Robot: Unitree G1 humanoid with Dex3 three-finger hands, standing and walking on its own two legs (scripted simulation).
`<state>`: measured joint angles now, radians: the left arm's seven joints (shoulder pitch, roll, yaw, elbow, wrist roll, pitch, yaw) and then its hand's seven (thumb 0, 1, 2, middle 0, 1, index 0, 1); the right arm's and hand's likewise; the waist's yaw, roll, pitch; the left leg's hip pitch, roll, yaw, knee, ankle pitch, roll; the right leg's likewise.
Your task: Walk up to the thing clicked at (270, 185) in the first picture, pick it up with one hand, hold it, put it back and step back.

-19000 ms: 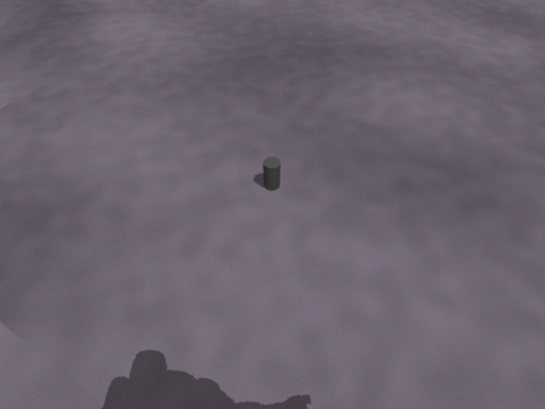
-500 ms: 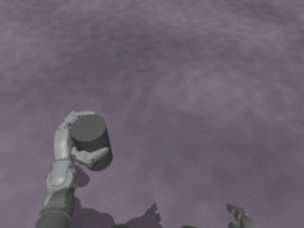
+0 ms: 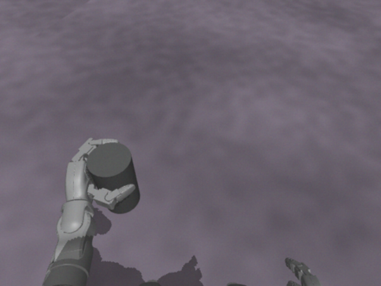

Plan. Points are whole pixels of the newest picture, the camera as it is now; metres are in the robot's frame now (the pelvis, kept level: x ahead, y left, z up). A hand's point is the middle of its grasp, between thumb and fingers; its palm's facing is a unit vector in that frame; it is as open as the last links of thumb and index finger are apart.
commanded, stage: hold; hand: left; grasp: from the side
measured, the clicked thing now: (116, 180) +0.33 +0.17 +0.02
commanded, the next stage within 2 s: crouch in 0.66 s
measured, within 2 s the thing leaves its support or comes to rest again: neither
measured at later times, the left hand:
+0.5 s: hand (112, 174) +0.33 +0.17 +0.05, palm faces +0.13 -0.99 -0.02, open 11.4 cm
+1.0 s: hand (112, 177) +0.33 +0.18 +0.03, palm faces +0.17 -0.99 +0.00, open 11.4 cm
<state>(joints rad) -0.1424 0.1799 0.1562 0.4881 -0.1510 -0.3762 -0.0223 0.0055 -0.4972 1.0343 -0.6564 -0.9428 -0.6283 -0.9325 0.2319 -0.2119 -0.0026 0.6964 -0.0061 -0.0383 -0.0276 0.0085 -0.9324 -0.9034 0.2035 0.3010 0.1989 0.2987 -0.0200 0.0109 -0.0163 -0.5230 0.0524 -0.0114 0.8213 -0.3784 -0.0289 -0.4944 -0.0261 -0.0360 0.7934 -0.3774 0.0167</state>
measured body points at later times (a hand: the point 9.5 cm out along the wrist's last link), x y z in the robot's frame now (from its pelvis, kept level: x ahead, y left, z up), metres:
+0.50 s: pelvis +0.00 +0.00 +0.00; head +0.03 +0.01 +0.45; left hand +0.32 +0.22 +0.05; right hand +0.13 -0.24 -0.11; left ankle +0.03 +0.13 -0.70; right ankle +0.02 -0.13 -0.70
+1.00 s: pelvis +0.00 +0.00 +0.00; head +0.04 +0.01 +0.44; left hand +0.32 +0.23 +0.03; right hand +0.13 -0.24 -0.11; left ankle +0.03 +0.13 -0.70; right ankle +0.02 -0.13 -0.70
